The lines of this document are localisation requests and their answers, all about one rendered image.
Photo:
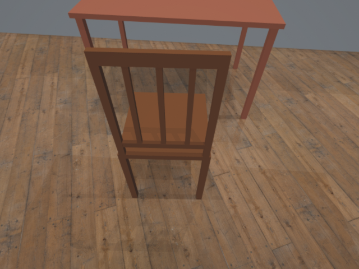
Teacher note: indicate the table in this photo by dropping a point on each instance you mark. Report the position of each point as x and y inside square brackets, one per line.
[235, 13]

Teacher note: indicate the chair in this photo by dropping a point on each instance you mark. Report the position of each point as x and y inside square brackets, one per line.
[162, 126]

